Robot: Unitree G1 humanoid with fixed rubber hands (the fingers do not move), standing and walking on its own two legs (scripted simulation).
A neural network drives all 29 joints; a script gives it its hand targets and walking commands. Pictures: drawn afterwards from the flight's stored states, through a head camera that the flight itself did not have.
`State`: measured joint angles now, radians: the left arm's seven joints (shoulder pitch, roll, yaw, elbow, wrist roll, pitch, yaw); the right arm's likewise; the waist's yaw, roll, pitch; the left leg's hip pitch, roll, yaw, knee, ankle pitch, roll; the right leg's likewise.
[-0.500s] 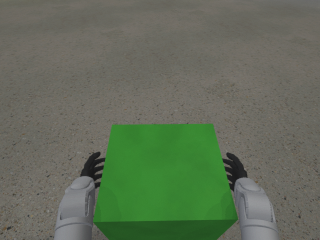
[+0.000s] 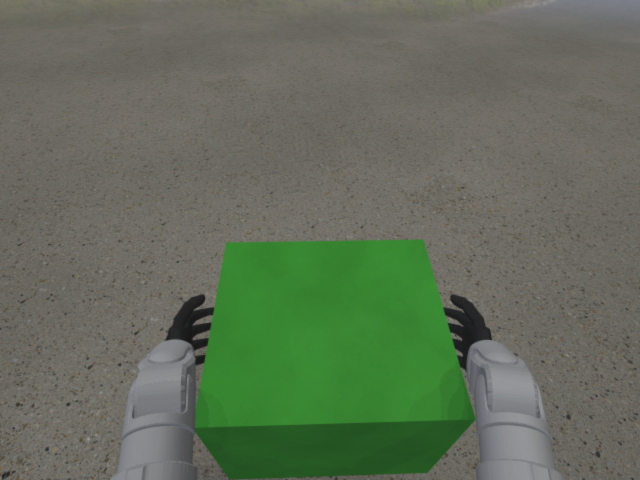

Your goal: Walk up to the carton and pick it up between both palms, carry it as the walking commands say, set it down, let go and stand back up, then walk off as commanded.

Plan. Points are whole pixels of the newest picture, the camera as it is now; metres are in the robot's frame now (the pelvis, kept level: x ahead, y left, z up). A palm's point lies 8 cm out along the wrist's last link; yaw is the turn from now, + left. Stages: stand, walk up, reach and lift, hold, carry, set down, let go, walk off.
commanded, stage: hold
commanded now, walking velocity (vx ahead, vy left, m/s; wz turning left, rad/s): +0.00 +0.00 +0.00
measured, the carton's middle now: (327, 358) +0.32 -0.02 -0.03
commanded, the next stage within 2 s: set down in 0.22 s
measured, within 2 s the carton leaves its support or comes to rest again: neither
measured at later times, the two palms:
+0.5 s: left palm (186, 361) +0.30 +0.17 +0.01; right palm (464, 361) +0.29 -0.20 +0.01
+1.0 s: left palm (188, 377) +0.32 +0.19 -0.06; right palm (438, 374) +0.31 -0.19 -0.06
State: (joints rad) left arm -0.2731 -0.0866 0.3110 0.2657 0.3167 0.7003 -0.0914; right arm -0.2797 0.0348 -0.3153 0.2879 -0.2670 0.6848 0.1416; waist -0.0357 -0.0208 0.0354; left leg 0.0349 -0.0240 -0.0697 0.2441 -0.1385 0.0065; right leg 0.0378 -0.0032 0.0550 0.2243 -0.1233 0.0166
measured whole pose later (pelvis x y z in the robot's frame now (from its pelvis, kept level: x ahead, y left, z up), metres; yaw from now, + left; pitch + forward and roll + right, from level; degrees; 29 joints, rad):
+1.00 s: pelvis -0.02 -0.01 -0.02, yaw -1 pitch +15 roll +0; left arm -0.43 -0.05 0.43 0.44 0.30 0.42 -0.11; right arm -0.41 0.10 -0.42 0.41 -0.31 0.41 0.11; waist 0.01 0.00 -0.01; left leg -0.61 -0.02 -0.08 0.56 -0.21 -0.01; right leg -0.61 0.03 0.08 0.54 -0.19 0.01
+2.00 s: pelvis -0.07 -0.01 -0.17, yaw -1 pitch +46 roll +0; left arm -0.82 0.03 0.48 0.51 0.21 0.41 -0.04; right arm -0.82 -0.04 -0.47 0.51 -0.21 0.41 0.08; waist 0.01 0.01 -0.23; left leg -1.69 -0.07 -0.08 1.27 -0.39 -0.03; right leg -1.69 0.07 0.08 1.26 -0.37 0.04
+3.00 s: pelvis -0.09 -0.01 -0.31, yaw +0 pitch +52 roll +0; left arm -1.19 0.19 0.43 0.70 0.10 0.37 0.01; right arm -1.19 -0.20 -0.43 0.69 -0.13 0.39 0.02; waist 0.00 0.01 -0.09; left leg -2.17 -0.11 -0.07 1.76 -0.49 -0.05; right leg -2.18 0.09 0.07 1.75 -0.48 0.06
